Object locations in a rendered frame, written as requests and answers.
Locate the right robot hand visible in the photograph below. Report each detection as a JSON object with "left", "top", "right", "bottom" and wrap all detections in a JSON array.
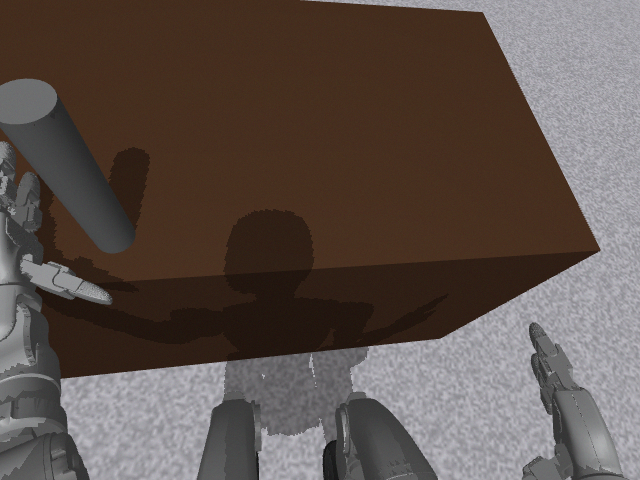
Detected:
[{"left": 522, "top": 322, "right": 623, "bottom": 480}]

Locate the right robot foot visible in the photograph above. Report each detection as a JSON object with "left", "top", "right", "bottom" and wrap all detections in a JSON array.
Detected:
[{"left": 323, "top": 440, "right": 339, "bottom": 480}]

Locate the can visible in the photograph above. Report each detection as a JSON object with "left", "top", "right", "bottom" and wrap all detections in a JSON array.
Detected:
[{"left": 0, "top": 79, "right": 136, "bottom": 253}]

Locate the left robot arm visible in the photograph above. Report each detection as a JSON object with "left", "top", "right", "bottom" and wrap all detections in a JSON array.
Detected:
[{"left": 0, "top": 283, "right": 90, "bottom": 480}]

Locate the left robot hand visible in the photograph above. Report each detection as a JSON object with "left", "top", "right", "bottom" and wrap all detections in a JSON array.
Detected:
[{"left": 0, "top": 141, "right": 113, "bottom": 305}]

